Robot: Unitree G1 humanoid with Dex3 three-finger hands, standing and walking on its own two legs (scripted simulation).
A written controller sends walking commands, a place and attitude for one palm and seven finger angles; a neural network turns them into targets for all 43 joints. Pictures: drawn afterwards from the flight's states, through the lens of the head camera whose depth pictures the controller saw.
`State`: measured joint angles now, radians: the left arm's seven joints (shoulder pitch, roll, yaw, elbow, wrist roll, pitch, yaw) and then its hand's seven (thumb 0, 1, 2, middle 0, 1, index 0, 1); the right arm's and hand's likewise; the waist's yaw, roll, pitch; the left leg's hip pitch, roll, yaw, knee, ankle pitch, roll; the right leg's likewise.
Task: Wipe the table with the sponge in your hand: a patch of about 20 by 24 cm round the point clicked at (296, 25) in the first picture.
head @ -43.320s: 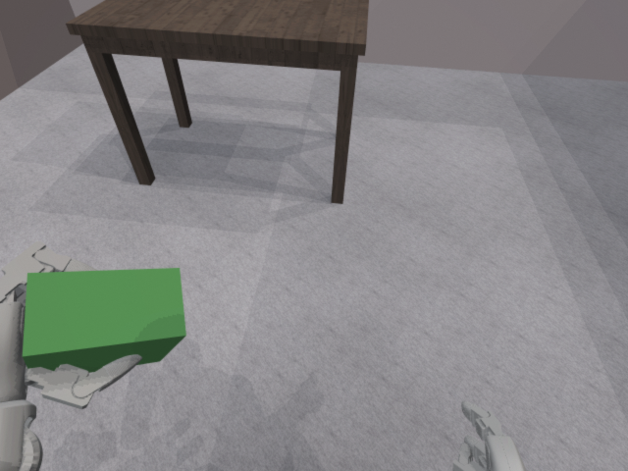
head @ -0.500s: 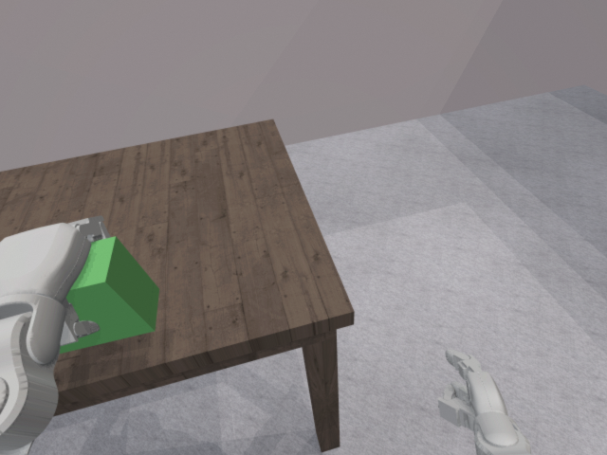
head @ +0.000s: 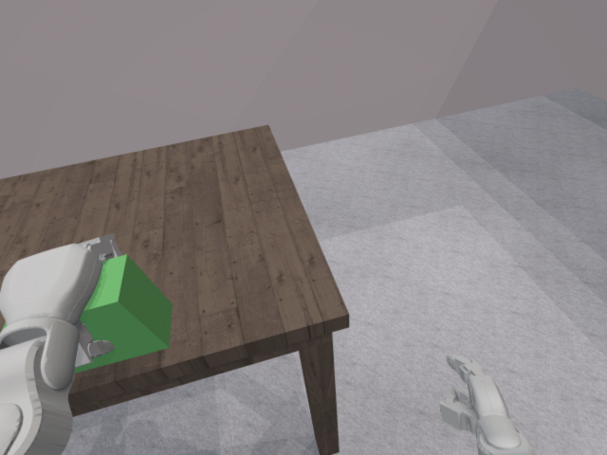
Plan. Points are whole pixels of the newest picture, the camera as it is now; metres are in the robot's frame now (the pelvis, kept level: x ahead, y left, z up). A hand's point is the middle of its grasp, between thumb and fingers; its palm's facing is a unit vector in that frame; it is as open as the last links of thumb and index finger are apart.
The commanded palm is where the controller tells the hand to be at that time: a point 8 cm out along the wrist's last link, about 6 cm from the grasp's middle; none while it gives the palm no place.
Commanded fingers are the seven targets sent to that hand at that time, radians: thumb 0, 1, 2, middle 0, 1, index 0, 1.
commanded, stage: bring the sponge back beside the body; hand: left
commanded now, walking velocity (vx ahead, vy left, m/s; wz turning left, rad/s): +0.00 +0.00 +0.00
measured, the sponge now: (107, 324) +0.20 +0.30 +0.10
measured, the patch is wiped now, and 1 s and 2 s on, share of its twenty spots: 1.00 1.00 1.00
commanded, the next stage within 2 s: step back with the hand held close in 0.58 s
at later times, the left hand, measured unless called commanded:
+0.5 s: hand (100, 310) +0.20 +0.28 +0.15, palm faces +0.16 -0.09 -0.98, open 10.2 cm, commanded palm +0.16 +0.28 +0.21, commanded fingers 0.00 0.10 1.30 -1.20 -1.60 -1.20 -1.60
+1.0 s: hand (130, 298) +0.20 +0.23 +0.18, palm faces +0.35 -0.84 -0.43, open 10.2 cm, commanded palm +0.15 +0.28 +0.20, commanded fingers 0.00 0.10 1.30 -1.20 -1.60 -1.20 -1.60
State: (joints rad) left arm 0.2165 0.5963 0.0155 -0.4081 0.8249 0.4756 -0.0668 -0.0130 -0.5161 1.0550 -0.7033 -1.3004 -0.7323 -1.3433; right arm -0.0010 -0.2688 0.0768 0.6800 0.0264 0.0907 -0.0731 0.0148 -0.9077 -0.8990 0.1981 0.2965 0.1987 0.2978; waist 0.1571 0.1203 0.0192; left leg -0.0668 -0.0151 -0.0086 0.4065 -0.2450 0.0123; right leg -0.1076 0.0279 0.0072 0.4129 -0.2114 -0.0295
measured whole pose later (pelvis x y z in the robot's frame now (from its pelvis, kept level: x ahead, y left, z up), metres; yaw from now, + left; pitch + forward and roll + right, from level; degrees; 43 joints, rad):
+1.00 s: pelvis -0.01 +0.00 -0.01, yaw +0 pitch +1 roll +1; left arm 0.49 0.42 0.33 -0.63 -0.06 -0.04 0.14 -0.02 -0.52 1.06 -0.70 -1.30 -0.73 -1.34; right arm 0.20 -0.23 0.02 0.56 0.00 0.06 -0.09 0.01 -0.91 -0.90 0.20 0.30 0.20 0.30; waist 0.00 -0.01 -0.02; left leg -0.28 -0.03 -0.01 0.55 -0.28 0.01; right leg -0.33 0.02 0.01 0.58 -0.26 -0.02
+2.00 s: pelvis -0.25 +0.01 -0.01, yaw -3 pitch +2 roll +0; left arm 0.42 0.37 0.32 -0.57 -0.06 -0.11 0.17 -0.02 -0.52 1.06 -0.71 -1.31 -0.73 -1.35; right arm 0.16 -0.17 0.02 0.65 -0.02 -0.05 -0.06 0.01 -0.91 -0.90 0.20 0.30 0.20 0.30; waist 0.04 0.00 -0.06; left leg -0.55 0.00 -0.02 0.62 -0.21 -0.03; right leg -0.24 0.05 0.01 0.52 -0.32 -0.05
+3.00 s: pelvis -0.29 +0.02 +0.00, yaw +0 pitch +0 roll -1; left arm 0.43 0.37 0.35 -0.51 -0.04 -0.16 0.16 -0.02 -0.53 1.06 -0.71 -1.31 -0.74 -1.34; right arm 0.18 -0.21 0.01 0.61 0.00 -0.09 -0.07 0.01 -0.91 -0.90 0.20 0.30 0.20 0.30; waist 0.01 0.01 -0.02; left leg -0.26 0.04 0.02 0.51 -0.25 0.00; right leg -0.21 0.04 -0.03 0.45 -0.24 -0.02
